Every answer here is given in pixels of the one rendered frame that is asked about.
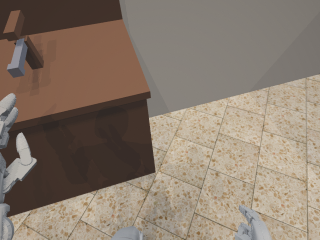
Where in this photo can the robot left thigh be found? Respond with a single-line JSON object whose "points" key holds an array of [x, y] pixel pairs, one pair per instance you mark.
{"points": [[128, 233]]}

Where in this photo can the counter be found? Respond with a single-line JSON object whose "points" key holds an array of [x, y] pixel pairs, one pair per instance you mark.
{"points": [[82, 102]]}

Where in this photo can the right robot hand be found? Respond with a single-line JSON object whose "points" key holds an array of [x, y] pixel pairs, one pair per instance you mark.
{"points": [[258, 229]]}

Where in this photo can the left robot forearm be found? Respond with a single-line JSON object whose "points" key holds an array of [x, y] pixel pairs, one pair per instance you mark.
{"points": [[6, 225]]}

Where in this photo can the tap lever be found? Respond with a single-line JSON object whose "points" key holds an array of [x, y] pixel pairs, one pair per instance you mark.
{"points": [[16, 68]]}

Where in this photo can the left robot hand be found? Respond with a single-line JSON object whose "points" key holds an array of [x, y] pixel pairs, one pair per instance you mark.
{"points": [[22, 166]]}

